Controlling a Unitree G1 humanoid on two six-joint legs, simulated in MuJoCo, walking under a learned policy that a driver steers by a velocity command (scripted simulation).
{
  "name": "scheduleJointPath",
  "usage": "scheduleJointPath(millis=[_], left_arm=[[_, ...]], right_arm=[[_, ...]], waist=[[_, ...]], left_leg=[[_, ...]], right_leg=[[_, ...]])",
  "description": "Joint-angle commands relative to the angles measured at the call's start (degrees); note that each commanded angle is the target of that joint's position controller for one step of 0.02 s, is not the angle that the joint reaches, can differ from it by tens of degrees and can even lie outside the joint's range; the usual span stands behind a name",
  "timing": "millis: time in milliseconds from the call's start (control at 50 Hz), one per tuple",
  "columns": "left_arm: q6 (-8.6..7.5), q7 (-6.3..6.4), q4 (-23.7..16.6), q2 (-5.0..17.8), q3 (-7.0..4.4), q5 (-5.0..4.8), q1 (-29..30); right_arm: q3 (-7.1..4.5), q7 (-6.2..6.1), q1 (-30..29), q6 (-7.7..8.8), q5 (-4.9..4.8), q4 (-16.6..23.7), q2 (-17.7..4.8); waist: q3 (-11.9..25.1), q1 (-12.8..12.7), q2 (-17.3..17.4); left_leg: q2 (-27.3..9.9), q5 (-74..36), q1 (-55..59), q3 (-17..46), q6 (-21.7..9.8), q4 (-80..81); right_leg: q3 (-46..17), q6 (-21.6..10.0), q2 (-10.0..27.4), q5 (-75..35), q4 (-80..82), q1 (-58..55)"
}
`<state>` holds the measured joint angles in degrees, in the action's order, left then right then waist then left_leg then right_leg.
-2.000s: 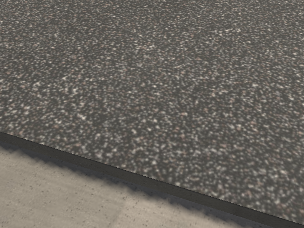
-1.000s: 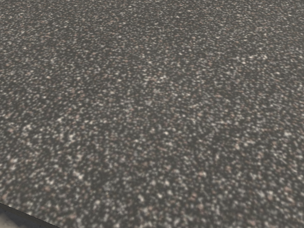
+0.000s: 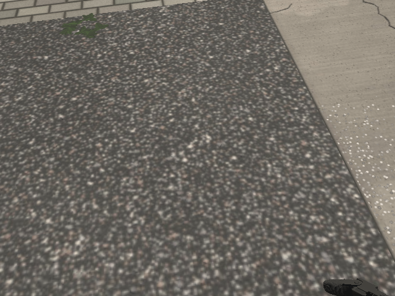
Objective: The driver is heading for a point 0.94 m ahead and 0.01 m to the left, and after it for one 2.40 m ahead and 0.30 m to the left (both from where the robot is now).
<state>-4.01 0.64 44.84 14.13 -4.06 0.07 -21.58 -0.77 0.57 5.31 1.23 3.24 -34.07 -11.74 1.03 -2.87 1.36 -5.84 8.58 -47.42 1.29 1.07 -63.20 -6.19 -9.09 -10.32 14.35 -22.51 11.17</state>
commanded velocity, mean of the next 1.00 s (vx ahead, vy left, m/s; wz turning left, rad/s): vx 0.50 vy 0.00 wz -0.28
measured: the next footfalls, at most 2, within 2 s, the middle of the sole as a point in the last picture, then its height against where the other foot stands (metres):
left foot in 0.24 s outside the picture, level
right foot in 0.76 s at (276, 282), level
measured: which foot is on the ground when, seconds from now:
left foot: up 0.00-0.22, down 0.24-0.78, up 0.80-1.00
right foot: down 0.00-0.24, up 0.26-0.74, down 0.76-1.00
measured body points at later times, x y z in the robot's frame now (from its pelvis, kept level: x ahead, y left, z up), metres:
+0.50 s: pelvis +0.29 +0.02 +0.01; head +0.31 +0.03 +0.45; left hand +0.50 +0.24 -0.10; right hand +0.28 -0.25 -0.10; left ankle +0.30 +0.11 -0.74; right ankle +0.27 -0.11 -0.66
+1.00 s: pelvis +0.52 -0.09 +0.01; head +0.53 -0.10 +0.46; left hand +0.64 +0.16 -0.11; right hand +0.54 -0.36 -0.12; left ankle +0.60 +0.05 -0.66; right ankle +0.48 -0.15 -0.74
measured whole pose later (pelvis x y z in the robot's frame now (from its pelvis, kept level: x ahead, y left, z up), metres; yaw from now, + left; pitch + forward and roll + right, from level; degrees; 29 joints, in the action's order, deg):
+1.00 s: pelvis +0.52 -0.09 +0.01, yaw -14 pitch +1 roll -1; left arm -4.9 -0.3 47.0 13.3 -2.2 1.2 -20.6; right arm -2.9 2.1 16.7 0.9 1.7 -44.9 -15.2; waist -0.1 -0.3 2.8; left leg -3.4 13.4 -34.2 2.0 -1.5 -60.4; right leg 6.1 -4.3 -2.9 11.0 -16.6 6.8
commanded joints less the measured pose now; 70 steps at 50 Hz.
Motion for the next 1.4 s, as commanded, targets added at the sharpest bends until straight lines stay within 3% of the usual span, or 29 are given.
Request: scheduleJointPath(millis=[20,140,180,220,240,260,280,300,340,460,580,660,700,740,760,780,800,820,840,900,980,1160,1260,1280,1300,1320,1340,1360,1400], left_arm=[[-0.23,0.67,-2.35,7.63,-2.00,-0.50,-4.40],[0.18,0.95,-1.37,9.12,-2.44,0.47,-9.00],[0.14,1.19,-1.80,10.06,-2.48,0.55,-6.12],[-0.46,0.50,-2.44,10.84,-2.37,0.36,-3.29],[-1.12,-0.26,-3.39,10.44,-2.22,-0.14,-0.81],[-1.67,-0.60,-5.29,5.53,-0.94,-0.37,-2.16],[-0.56,-0.23,-5.70,5.17,-0.76,-1.81,-10.59],[0.52,0.21,-3.94,8.87,-1.05,0.84,-8.61],[0.98,-0.81,-4.87,7.26,-0.71,1.92,-0.89],[2.81,-2.88,-5.89,3.85,0.45,2.67,2.54],[1.94,-4.13,-9.77,1.59,2.46,2.34,16.87],[1.43,-3.78,-11.49,2.31,2.68,1.87,22.55],[1.13,-3.23,-11.58,3.08,2.40,2.09,21.83],[0.26,-2.38,-8.14,4.44,1.49,3.06,11.19],[-0.22,-1.66,-5.81,7.24,0.47,4.21,1.73],[-0.26,-0.74,-5.47,13.22,-0.87,5.01,-4.56],[0.69,-0.41,-4.87,13.88,-1.52,2.25,-5.14],[0.96,-0.42,-4.57,10.56,-0.77,1.24,-1.57],[0.54,-0.64,-4.43,7.37,0.13,1.00,1.67],[-0.86,-0.72,-3.54,3.83,1.14,1.15,5.28],[-2.37,-0.81,-1.21,5.25,0.48,1.04,2.70],[-2.09,0.06,2.88,6.93,0.00,1.12,-2.81],[-0.58,0.93,4.17,10.39,-0.64,1.64,-2.45],[-0.05,1.05,4.03,11.11,-0.75,1.51,-2.05],[0.01,1.05,2.83,10.39,-0.41,1.43,-1.70],[-0.36,-0.12,-1.27,3.45,1.20,0.54,-4.31],[-0.91,-0.41,-2.68,7.30,0.39,1.26,1.36],[-1.40,-0.57,-4.16,6.98,0.61,0.69,5.52],[-1.47,-0.10,-3.34,5.85,1.08,0.95,5.24]], right_arm=[[-0.60,0.48,-4.88,-0.32,-0.22,3.67,-3.38],[-0.19,1.07,-14.32,1.11,-1.21,6.06,-5.52],[-0.60,0.69,-10.51,1.62,-1.56,5.09,-6.87],[-2.10,-0.48,1.10,2.30,-1.78,1.66,-10.06],[-2.86,-1.46,9.94,3.13,-1.54,0.15,-11.61],[-3.88,-2.61,18.36,3.37,-0.27,-0.50,-15.23],[-4.56,-2.24,15.37,2.82,0.11,0.09,-18.07],[-4.17,-1.85,12.29,2.12,-1.06,1.21,-12.36],[-2.33,-1.43,8.77,2.54,-1.09,0.10,-6.08],[-2.61,-0.14,13.79,5.43,-2.16,-5.68,-7.65],[-2.94,0.61,17.30,4.87,-2.81,-8.97,-9.05],[-3.37,0.50,22.07,4.12,-2.66,-11.43,-10.93],[-3.54,0.17,22.75,3.43,-2.52,-12.41,-11.69],[-3.32,-0.19,22.75,2.81,-3.00,-13.18,-11.65],[-2.79,-0.34,21.79,2.88,-3.30,-11.94,-10.42],[-1.33,0.01,22.82,3.08,-4.10,-8.14,-4.91],[-2.56,-0.31,23.27,2.54,-2.77,-8.38,-8.80],[-2.97,-0.38,19.26,2.08,-2.06,-7.92,-9.85],[-2.40,-0.03,17.38,2.26,-2.26,-7.68,-8.08],[-2.35,0.93,19.72,0.51,-1.46,-10.10,-6.46],[-2.84,1.82,14.36,-0.35,-1.51,-8.83,-5.80],[-1.83,3.21,-2.21,-0.06,-1.19,-3.42,-4.44],[-2.99,2.64,3.39,-0.06,-0.77,-3.41,-6.55],[-3.78,2.22,10.79,0.39,-0.37,-5.49,-7.72],[-5.26,1.45,20.14,0.78,0.32,-8.10,-11.42],[-7.22,0.69,20.45,0.75,-0.05,-7.45,-19.15],[-7.40,0.67,21.38,0.08,-2.56,-6.72,-18.79],[-7.04,0.09,18.07,-0.14,-2.73,-7.34,-17.51],[-5.44,-0.41,13.37,0.29,-2.91,-7.43,-12.09]], waist=[[1.66,-1.33,-3.97],[-0.71,-4.58,-5.85],[0.06,-1.73,-5.76],[5.26,3.62,-5.67],[9.61,8.82,-5.06],[17.49,10.39,3.21],[23.15,5.02,15.13],[17.26,4.25,4.68],[4.22,3.65,-2.46],[-0.60,1.38,3.60],[-3.18,4.14,3.88],[-3.76,6.29,3.81],[-3.34,5.52,4.18],[2.30,0.44,2.63],[8.66,-3.67,0.29],[15.93,-4.20,-11.11],[16.97,-3.98,-12.78],[8.49,-2.19,-7.19],[3.14,-0.43,-5.39],[-1.22,3.96,-6.50],[-3.68,4.07,-5.25],[-7.15,-0.12,-4.87],[-1.37,3.45,-6.77],[3.05,6.87,-5.75],[8.92,10.94,-2.05],[14.52,7.65,12.51],[18.76,10.28,7.27],[9.52,8.73,3.39],[0.58,4.14,-2.81]], left_leg=[[2.65,-5.36,-0.70,-2.03,0.93,10.42],[5.97,-6.35,1.83,-2.30,-0.68,25.35],[7.94,-4.96,12.93,-1.76,-2.34,31.11],[9.98,-3.37,32.18,-2.22,-4.38,34.46],[4.88,-6.26,46.55,1.78,-6.43,36.65],[-9.70,-4.13,60.29,14.04,-9.06,34.92],[-21.87,-5.13,67.99,39.16,-17.73,38.86],[-19.21,3.61,59.55,39.13,-17.02,41.77],[-13.05,2.59,45.47,24.81,-14.33,46.48],[-7.55,-12.74,38.55,8.94,-12.80,52.15],[-3.80,-16.48,37.31,-0.46,-10.59,54.19],[-6.29,-19.26,42.91,0.42,-10.30,52.16],[-7.41,-26.22,46.19,0.39,-9.89,48.31],[-5.05,-37.16,45.57,-2.95,-8.16,34.48],[-3.15,-27.15,37.16,-4.48,-6.77,22.52],[3.90,2.84,18.93,-8.04,-4.22,2.92],[7.87,21.79,9.89,-2.87,-4.29,-6.70],[4.45,18.28,5.96,0.08,-4.62,-9.03],[3.02,14.69,6.95,0.76,-4.64,-6.37],[1.47,9.80,15.28,1.01,-3.17,-0.62],[1.22,2.04,10.14,1.90,-2.13,1.77],[1.63,-7.82,8.92,-4.71,-4.29,22.92],[9.15,5.43,20.93,-10.37,-9.94,28.17],[11.33,4.76,30.25,-10.10,-11.46,31.91],[6.95,6.35,45.42,-2.29,-14.19,34.09],[-11.08,6.41,63.60,27.73,-22.74,37.02],[-14.30,2.77,66.06,43.80,-25.65,45.23],[-13.19,-6.97,60.07,32.82,-24.07,44.87],[-8.10,-31.48,45.35,19.58,-19.52,44.02]], right_leg=[[-12.41,-0.49,13.08,-33.09,6.00,-8.90],[-17.62,-0.79,15.64,-38.53,3.72,-17.37],[-17.15,0.87,15.07,-44.38,0.67,-14.76],[-16.17,3.45,12.62,-55.23,-10.24,-9.81],[-15.42,4.23,10.51,-47.73,-20.79,-2.65],[-9.60,4.35,6.91,-15.85,-35.77,5.59],[-3.74,6.01,-0.49,20.46,-51.54,19.72],[-2.39,5.70,5.77,12.91,-55.02,22.84],[-1.11,6.29,8.03,5.42,-51.36,22.95],[-0.58,6.74,9.09,2.96,-42.68,24.14],[6.79,7.58,12.36,-10.63,-21.44,21.91],[9.82,6.10,11.74,-8.53,-13.27,18.83],[10.64,4.49,10.26,-4.34,-10.28,16.07],[11.36,2.03,7.29,-4.48,-3.99,1.37],[4.29,-0.40,13.59,-2.57,-3.86,-12.86],[-20.23,-5.55,31.38,1.92,-0.62,-28.52],[-33.70,-9.63,35.38,-2.06,4.74,-28.19],[-24.68,-8.37,31.86,-2.80,4.62,-22.81],[-17.18,-6.54,29.23,-5.46,6.59,-15.18],[-4.87,-1.65,23.52,-10.28,12.45,-2.62],[1.82,-1.77,23.31,-13.96,16.43,-2.68],[13.14,0.50,23.94,-23.82,14.41,-11.36],[17.76,2.75,24.99,-56.94,-4.67,-18.22],[18.95,3.59,24.11,-55.50,-15.92,-15.70],[19.22,5.09,22.50,-41.40,-31.36,-4.90],[18.66,8.47,12.34,5.18,-53.46,20.14],[5.79,8.93,8.09,14.76,-61.47,28.30],[3.50,8.59,11.78,9.61,-61.01,32.50],[4.25,9.22,14.97,5.84,-52.15,26.57]])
